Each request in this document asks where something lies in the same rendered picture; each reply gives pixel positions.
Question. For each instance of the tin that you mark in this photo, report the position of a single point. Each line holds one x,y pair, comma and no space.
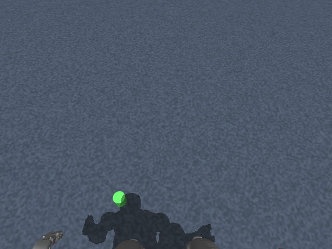
119,199

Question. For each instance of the left robot hand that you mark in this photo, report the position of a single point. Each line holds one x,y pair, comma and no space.
48,240

